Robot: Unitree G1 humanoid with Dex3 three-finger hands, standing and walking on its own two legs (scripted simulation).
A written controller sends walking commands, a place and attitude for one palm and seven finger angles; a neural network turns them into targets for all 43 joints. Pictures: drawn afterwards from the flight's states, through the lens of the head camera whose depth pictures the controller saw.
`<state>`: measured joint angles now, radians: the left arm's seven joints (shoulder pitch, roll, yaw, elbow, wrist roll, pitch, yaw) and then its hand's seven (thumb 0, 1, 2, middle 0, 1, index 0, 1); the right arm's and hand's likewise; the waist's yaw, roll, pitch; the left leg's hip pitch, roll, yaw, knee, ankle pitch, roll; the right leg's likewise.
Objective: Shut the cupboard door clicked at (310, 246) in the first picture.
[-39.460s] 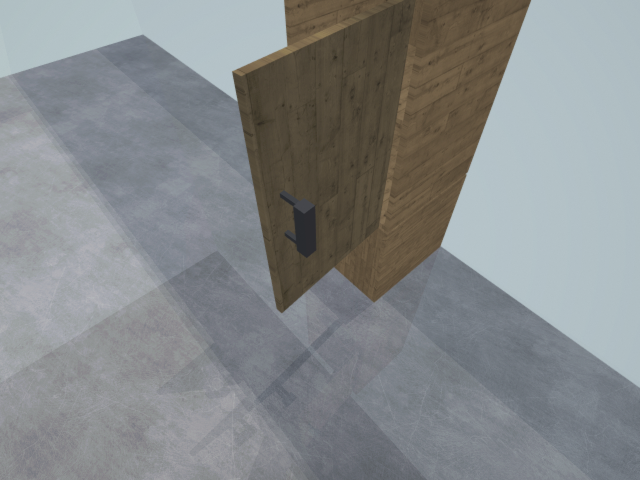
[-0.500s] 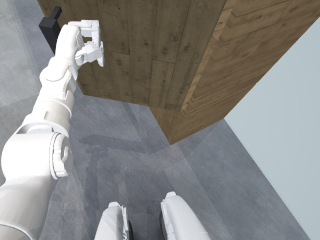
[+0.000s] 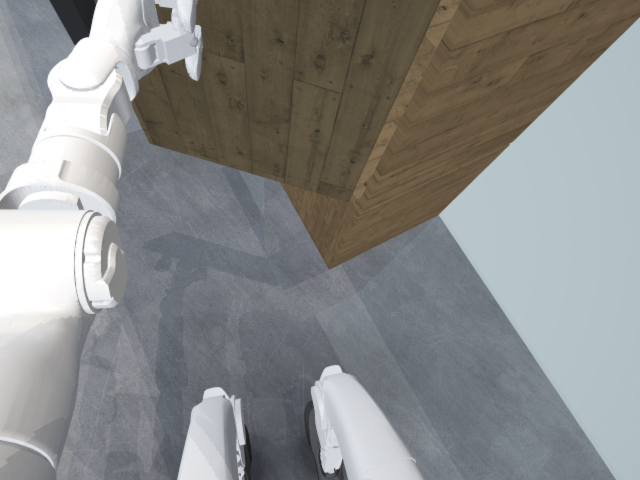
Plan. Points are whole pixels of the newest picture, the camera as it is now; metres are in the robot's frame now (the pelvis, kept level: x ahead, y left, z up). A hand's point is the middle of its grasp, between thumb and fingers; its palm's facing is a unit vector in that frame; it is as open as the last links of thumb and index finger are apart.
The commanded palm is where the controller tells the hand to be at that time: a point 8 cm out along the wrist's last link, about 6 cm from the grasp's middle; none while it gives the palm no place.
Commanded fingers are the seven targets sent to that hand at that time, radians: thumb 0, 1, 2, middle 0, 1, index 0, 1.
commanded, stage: pull the fist back off the door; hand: left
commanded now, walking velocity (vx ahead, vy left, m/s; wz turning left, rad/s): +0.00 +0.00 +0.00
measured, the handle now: (92, 5) +0.64 +0.15 +0.10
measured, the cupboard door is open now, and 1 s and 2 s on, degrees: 47 42 42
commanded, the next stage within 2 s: draw the hand back to the body in 0.96 s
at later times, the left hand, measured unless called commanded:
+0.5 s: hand (215, 39) +0.59 +0.03 +0.10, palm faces +0.06 -1.00 -0.02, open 3.1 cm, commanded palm +0.54 +0.07 +0.10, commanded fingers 0.00 0.90 0.90 -1.30 -1.50 -1.30 -1.50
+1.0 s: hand (230, 104) +0.50 +0.02 +0.10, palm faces +0.03 -1.00 -0.03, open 3.1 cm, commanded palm +0.48 +0.07 +0.10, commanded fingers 0.00 0.90 0.90 -1.30 -1.50 -1.30 -1.50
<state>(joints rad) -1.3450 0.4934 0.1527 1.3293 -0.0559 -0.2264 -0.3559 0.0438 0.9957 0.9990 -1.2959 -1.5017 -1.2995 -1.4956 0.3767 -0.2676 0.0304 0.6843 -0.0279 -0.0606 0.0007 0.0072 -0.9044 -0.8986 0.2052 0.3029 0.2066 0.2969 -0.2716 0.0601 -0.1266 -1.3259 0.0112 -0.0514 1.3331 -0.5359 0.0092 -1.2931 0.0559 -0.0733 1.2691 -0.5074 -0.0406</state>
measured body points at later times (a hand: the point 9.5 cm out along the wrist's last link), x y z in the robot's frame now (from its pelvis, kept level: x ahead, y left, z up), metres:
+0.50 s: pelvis +0.01 +0.00 +0.02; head +0.18 -0.01 +0.44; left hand +0.58 +0.08 +0.10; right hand -0.05 -0.23 -0.10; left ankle +0.03 +0.11 -0.61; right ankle +0.04 -0.10 -0.61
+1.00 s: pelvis +0.02 +0.00 +0.04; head +0.14 -0.01 +0.47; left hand +0.49 +0.08 +0.10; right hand +0.08 -0.26 -0.09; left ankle +0.03 +0.11 -0.61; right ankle +0.04 -0.10 -0.61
